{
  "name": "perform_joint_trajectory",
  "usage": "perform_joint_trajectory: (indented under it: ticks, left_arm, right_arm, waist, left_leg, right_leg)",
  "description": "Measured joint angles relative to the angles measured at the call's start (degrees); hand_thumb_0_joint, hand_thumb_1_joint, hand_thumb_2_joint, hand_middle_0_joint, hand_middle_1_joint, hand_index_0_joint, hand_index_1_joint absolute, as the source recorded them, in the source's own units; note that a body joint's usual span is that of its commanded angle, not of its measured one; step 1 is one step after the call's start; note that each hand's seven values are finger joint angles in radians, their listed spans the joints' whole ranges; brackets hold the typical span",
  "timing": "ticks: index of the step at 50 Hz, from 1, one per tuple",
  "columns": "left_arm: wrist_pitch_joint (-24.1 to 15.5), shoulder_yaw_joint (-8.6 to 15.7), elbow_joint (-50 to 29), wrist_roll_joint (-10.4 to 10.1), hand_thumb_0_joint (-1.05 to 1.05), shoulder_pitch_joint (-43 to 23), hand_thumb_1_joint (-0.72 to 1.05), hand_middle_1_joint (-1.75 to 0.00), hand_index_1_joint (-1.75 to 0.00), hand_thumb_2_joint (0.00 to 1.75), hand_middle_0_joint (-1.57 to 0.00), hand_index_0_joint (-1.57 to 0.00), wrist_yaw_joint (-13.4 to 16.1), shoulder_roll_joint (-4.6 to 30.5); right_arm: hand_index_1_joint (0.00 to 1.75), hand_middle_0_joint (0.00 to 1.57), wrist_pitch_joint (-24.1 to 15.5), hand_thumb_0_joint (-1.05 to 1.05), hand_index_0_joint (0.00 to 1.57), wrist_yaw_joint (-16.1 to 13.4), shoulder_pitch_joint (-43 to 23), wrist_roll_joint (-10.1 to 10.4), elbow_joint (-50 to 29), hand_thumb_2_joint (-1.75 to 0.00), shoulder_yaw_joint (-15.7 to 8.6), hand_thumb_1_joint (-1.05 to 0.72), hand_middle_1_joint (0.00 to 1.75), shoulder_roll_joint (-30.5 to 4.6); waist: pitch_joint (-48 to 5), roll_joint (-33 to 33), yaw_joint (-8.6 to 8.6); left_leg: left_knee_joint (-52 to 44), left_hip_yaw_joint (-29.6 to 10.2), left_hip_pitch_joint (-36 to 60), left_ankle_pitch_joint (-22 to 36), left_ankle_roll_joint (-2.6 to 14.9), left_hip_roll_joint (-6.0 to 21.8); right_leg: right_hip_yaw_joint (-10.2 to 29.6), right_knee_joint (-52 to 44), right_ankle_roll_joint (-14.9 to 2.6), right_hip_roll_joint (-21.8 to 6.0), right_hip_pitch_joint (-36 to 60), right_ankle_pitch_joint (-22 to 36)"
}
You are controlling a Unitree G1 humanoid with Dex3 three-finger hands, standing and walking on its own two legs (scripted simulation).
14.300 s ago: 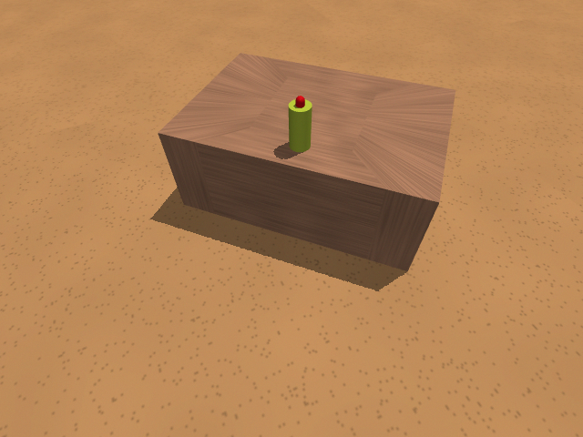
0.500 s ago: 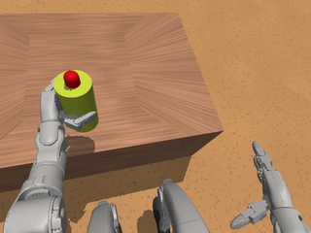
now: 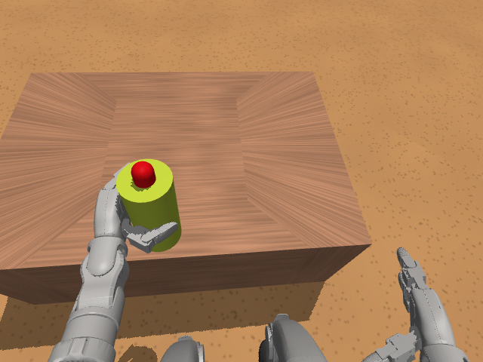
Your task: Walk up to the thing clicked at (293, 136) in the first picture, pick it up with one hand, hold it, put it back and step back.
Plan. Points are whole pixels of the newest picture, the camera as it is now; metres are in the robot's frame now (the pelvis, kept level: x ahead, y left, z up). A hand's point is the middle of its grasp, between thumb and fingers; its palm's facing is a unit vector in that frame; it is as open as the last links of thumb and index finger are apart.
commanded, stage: lift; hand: left
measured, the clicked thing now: (152, 204) +0.37 +0.13 +0.02
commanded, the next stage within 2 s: hold in 0.42 s
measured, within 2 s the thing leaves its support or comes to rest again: neither
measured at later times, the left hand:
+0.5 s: hand (138, 215) +0.34 +0.15 +0.04, palm faces +0.00 -1.00 -0.03, open 11.1 cm
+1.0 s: hand (129, 216) +0.33 +0.15 +0.06, palm faces +0.02 -1.00 -0.03, open 11.1 cm
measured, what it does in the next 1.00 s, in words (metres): stands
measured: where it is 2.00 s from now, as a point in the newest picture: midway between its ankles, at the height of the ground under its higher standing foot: outside the picture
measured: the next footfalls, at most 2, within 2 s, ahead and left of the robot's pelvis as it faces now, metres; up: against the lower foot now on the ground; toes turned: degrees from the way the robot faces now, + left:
none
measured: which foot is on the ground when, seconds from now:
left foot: down 0.00-1.00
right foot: down 0.00-1.00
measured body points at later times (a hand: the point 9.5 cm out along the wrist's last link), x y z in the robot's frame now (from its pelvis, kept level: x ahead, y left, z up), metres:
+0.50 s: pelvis +0.01 +0.00 +0.02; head +0.07 +0.01 +0.46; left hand +0.34 +0.20 +0.04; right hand +0.17 -0.26 +0.01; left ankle +0.00 +0.10 -0.67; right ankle +0.05 -0.13 -0.67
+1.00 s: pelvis +0.01 +0.00 +0.03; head +0.05 +0.01 +0.48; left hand +0.32 +0.21 +0.07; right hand +0.17 -0.26 +0.00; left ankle +0.00 +0.10 -0.67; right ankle +0.05 -0.13 -0.67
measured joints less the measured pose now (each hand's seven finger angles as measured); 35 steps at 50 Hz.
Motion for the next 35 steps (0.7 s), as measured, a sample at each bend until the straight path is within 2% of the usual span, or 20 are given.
perform_joint_trajectory:
  ticks: [16, 35]
  left_arm:
    - [2.16, -1.36, -6.98, -1.07, 0.00, 5.96, -0.56, -1.01, -1.02, 1.16, -0.64, -0.66, -0.73, -0.33]
    - [4.19, -1.90, -11.87, -2.31, 0.00, 10.02, -0.55, -1.01, -1.02, 1.15, -0.64, -0.66, -1.58, -0.32]
  right_arm:
    - [0.06, 0.06, 0.14, -0.01, 0.06, -0.38, -0.02, 0.74, 2.72, -0.06, 0.22, 0.53, 0.05, 0.59]
    - [0.06, 0.06, -1.36, -0.01, 0.06, -1.06, -0.41, 1.49, 6.18, -0.06, 0.86, 0.53, 0.05, 1.09]
  waist:
    - [0.82, 0.33, 1.58]
    - [1.41, 0.79, 2.89]
  left_leg:
    - [-4.29, 0.50, 5.85, 1.16, 0.08, -0.19]
    - [-7.40, 0.33, 10.05, 2.20, 0.00, -0.38]
  right_leg:
    - [0.41, -3.80, 0.21, 0.06, 5.54, 0.96]
    - [0.20, -6.62, 0.21, 0.02, 9.77, 1.70]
